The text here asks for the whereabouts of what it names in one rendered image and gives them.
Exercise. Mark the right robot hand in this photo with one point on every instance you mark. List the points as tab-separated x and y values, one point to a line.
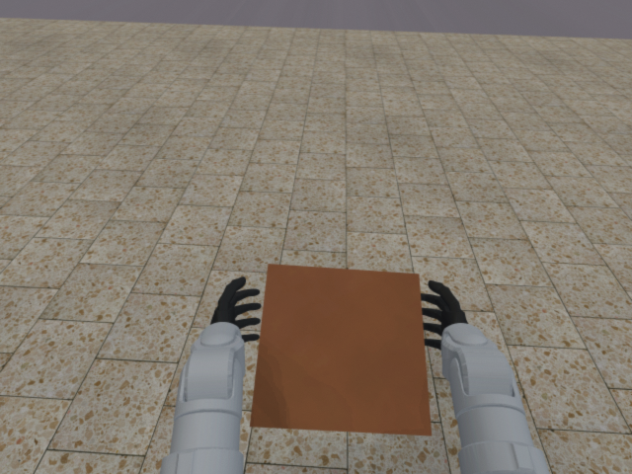
449	313

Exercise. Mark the right robot forearm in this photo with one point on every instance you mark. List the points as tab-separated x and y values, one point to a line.
493	429

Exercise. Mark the left robot hand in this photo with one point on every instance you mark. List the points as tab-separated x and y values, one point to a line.
226	311

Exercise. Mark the carton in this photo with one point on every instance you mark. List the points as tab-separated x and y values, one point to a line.
342	350

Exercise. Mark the left robot forearm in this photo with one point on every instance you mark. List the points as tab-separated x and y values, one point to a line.
206	431

